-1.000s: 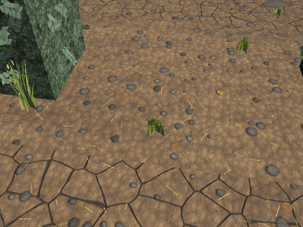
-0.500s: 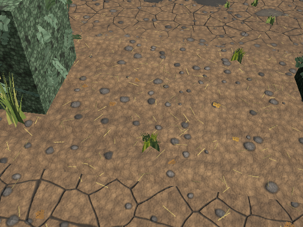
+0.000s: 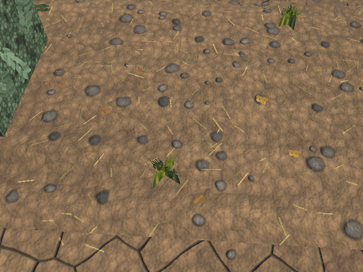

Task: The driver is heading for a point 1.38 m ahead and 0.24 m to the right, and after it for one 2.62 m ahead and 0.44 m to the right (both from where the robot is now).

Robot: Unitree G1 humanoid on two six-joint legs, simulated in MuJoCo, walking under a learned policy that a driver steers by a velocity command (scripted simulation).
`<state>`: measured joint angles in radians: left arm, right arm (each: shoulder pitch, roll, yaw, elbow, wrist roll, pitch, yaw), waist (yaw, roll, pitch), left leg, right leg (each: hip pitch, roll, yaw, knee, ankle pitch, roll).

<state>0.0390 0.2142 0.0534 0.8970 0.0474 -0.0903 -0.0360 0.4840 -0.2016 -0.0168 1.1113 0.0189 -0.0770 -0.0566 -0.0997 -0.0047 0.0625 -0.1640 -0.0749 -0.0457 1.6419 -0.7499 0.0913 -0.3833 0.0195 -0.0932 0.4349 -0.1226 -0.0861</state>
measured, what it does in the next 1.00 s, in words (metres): walks ahead: left foot, then right foot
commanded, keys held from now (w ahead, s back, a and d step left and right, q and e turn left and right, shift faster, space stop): w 0.38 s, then no key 0.44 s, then w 0.18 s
